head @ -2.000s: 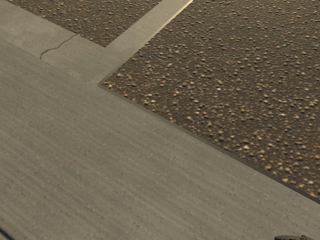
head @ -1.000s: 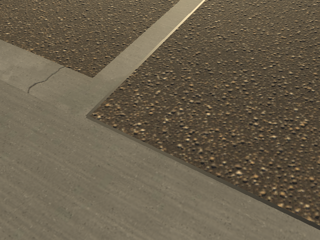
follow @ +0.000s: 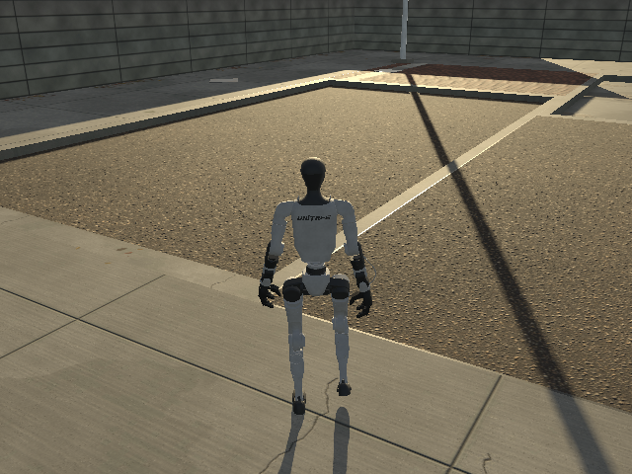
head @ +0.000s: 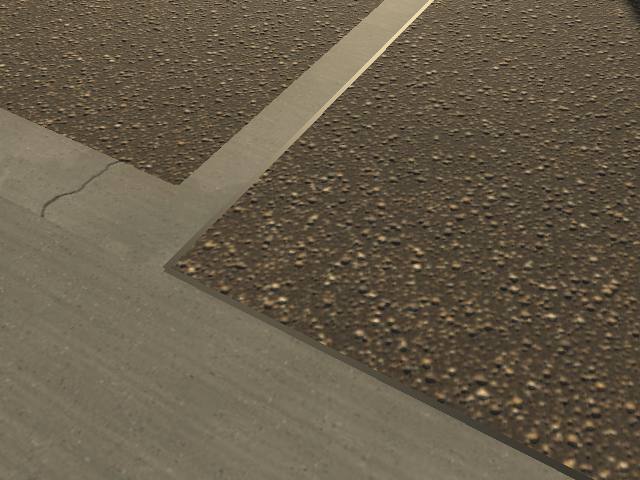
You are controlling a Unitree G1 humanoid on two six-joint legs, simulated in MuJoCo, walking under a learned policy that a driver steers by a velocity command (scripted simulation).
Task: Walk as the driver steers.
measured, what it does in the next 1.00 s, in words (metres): walks ahead: right foot, then left foot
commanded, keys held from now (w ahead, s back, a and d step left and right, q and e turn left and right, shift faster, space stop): w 1.00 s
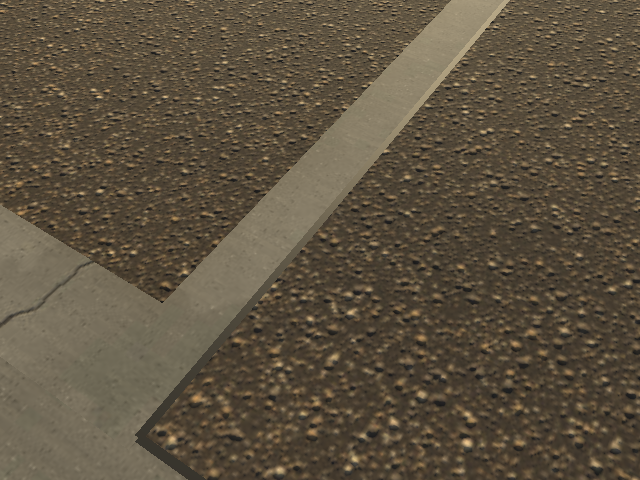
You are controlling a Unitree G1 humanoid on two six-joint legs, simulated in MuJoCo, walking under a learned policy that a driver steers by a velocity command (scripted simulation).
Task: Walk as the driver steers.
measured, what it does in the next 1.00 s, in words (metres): walks ahead, turning left: right foot, then left foot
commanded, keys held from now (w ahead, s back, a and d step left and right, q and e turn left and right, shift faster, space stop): w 0.32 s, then w+q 0.68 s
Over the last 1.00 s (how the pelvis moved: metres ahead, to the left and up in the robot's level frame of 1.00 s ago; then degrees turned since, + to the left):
0.57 -0.01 -0.01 0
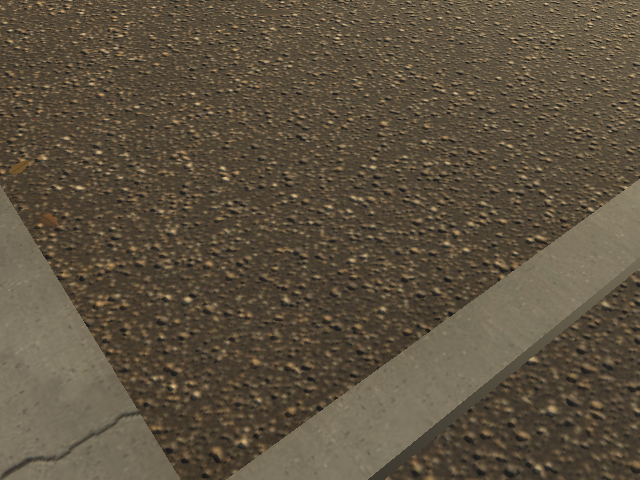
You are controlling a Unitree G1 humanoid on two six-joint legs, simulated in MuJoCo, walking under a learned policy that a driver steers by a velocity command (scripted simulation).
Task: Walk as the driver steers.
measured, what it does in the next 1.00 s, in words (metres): walks ahead: right foot, then left foot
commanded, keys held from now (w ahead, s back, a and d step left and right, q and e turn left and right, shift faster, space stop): w+q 0.16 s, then q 0.06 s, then e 0.78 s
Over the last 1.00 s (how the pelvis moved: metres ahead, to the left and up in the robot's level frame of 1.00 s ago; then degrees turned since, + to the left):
0.56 0.01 -0.02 19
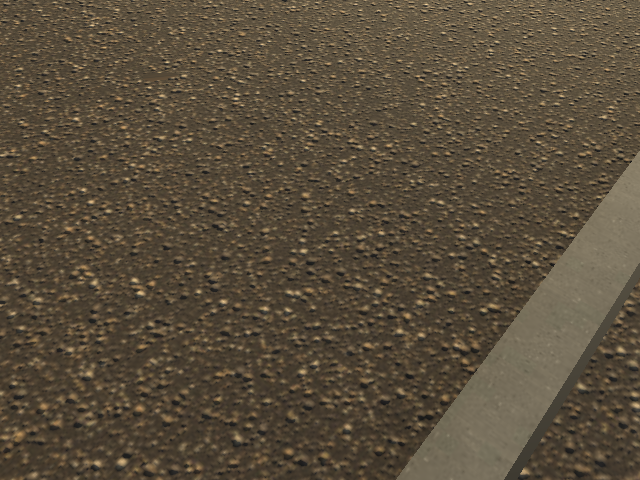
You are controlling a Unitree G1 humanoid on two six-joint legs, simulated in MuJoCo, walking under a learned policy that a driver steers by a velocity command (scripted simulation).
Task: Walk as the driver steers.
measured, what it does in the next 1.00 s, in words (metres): steps to the right, turning right: right foot, then left foot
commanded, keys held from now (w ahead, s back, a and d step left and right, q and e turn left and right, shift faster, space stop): e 0.26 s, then no key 0.48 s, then w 0.26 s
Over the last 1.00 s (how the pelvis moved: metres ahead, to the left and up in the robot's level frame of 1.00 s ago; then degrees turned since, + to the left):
0.34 0.07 0.04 -8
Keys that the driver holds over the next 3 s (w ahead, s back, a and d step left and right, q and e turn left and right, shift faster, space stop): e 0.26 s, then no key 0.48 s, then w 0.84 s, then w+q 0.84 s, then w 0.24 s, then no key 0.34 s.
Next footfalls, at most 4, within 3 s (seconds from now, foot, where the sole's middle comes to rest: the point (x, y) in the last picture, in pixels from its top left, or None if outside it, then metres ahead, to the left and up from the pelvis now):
0.36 right None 0.04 -0.18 -0.79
0.72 left None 0.13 0.01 -0.79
1.40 right None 0.30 -0.29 -0.79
2.14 left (378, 372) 0.79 -0.18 -0.92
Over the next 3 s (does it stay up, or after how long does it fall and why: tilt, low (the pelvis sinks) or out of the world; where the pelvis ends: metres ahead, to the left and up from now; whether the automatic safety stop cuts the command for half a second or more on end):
stays up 1.17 -0.21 -0.15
